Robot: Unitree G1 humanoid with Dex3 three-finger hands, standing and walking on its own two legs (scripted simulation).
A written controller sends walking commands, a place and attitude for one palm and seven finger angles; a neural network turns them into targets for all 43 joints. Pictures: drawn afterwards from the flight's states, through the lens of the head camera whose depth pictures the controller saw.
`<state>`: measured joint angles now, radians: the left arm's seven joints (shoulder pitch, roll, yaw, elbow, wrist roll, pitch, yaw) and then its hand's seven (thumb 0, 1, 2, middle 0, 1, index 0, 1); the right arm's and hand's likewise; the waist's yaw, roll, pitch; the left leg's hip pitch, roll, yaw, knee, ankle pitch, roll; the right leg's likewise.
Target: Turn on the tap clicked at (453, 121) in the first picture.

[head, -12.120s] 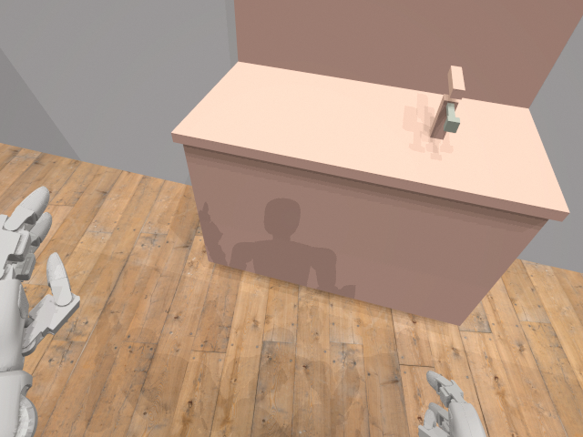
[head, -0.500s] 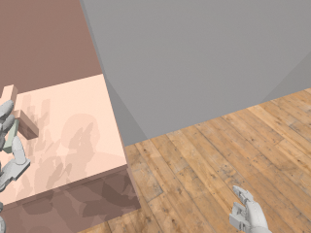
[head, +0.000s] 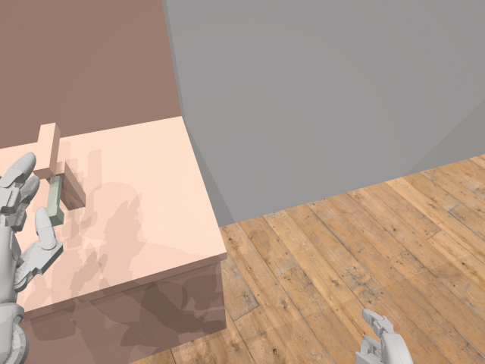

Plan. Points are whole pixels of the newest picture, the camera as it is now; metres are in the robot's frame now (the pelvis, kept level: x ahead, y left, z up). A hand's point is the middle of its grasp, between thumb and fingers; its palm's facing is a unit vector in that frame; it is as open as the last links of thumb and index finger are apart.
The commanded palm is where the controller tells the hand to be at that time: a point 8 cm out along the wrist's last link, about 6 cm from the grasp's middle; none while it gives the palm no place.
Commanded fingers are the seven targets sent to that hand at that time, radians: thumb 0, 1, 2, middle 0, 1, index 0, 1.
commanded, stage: come to a stop and stand still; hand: left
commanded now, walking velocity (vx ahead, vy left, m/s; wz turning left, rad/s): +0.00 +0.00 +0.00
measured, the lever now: (51, 216) +0.33 +0.37 +0.04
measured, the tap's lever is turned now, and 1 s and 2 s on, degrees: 0 0 0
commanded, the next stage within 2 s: look again from close up in 0.46 s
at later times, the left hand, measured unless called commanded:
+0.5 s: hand (16, 246) +0.21 +0.30 +0.16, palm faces +0.42 -0.84 -0.34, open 7.4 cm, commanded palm +0.16 +0.33 +0.18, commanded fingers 0.00 0.90 0.90 -0.20 -0.30 -0.20 -0.30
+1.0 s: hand (29, 232) +0.24 +0.31 +0.14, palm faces +0.32 -0.84 -0.43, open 7.4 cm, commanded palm +0.17 +0.32 +0.18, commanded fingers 0.00 0.90 0.90 -0.20 -0.30 -0.20 -0.30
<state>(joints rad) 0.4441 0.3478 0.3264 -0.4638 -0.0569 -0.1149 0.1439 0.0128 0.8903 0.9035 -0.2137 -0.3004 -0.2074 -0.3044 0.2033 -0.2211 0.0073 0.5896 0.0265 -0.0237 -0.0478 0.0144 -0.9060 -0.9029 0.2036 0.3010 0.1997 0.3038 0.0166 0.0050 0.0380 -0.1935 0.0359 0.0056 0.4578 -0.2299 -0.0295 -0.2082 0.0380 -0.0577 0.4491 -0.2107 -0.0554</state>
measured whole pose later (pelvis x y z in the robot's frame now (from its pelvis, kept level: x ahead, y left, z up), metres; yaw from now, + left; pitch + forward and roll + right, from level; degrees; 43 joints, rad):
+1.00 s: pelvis +0.01 +0.05 +0.00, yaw -1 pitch +0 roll -1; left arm 0.40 0.43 0.40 -0.43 -0.04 -0.19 0.07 0.02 0.88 0.90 -0.22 -0.30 -0.22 -0.31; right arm 0.25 -0.19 0.02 0.59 0.02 -0.11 -0.03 0.02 -0.90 -0.90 0.20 0.30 0.20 0.30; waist 0.03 -0.06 0.09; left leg -0.23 0.00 0.05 0.50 -0.27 0.04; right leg -0.24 0.00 -0.01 0.46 -0.22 0.01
